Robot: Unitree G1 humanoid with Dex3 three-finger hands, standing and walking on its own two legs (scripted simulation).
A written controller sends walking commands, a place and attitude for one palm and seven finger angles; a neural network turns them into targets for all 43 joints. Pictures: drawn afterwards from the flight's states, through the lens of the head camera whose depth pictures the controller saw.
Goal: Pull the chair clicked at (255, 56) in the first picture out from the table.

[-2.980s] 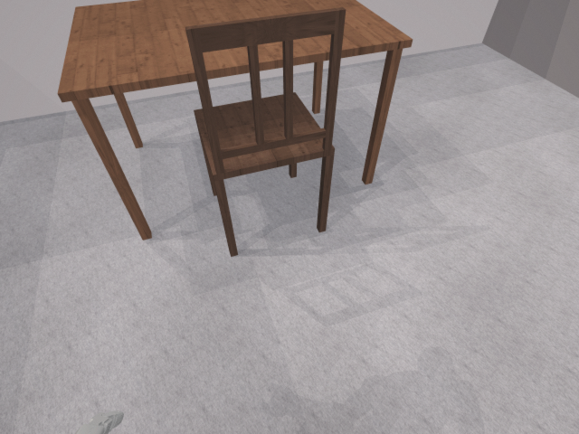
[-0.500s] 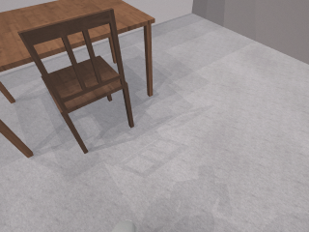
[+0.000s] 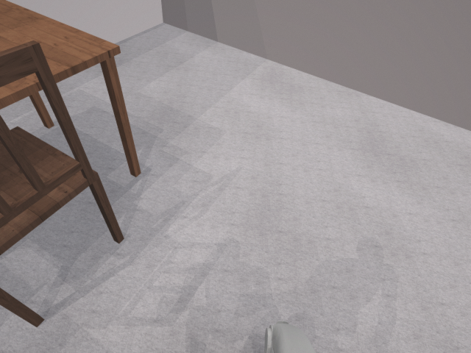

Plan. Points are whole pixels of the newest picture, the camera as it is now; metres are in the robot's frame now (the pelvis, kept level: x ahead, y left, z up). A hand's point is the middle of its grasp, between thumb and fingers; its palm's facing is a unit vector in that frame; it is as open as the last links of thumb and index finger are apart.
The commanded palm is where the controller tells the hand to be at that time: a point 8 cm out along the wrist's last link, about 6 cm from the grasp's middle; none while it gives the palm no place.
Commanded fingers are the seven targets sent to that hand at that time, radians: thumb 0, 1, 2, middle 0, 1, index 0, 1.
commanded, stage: walk to a spot facing it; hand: left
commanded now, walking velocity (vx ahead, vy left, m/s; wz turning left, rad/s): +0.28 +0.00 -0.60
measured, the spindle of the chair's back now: out of the picture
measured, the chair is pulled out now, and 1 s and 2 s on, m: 0.00 0.00 0.00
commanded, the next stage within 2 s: turn to face it in 1.46 s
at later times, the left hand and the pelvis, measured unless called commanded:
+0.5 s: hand (173, 279) +0.30 +0.15 -0.16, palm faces -0.26 -0.93 -0.26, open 7.3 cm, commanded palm none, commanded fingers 0.00 0.90 0.90 -0.20 -0.30 -0.20 -0.30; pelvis +0.19 -0.04 +0.00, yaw -17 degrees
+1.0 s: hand (181, 216) +0.47 +0.16 -0.19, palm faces -0.47 -0.86 -0.18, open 7.4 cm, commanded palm none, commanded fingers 0.00 0.90 0.90 -0.20 -0.30 -0.20 -0.30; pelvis +0.34 +0.00 +0.00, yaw -36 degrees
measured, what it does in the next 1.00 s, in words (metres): walks ahead, turning right: right foot, then left foot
